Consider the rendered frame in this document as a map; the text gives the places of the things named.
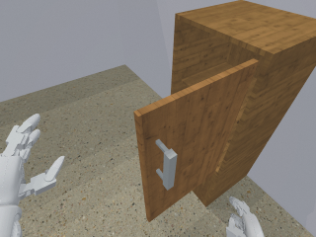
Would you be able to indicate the cupboard door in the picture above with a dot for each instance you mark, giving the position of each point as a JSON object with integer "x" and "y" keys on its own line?
{"x": 196, "y": 123}

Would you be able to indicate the robot left forearm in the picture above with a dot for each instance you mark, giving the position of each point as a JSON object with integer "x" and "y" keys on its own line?
{"x": 10, "y": 215}

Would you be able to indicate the robot left hand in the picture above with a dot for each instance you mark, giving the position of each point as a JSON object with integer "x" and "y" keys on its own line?
{"x": 19, "y": 143}

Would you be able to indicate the handle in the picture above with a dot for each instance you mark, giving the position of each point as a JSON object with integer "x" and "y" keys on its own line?
{"x": 169, "y": 165}

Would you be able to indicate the robot right hand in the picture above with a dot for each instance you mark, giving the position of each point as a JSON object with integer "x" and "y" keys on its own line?
{"x": 248, "y": 225}

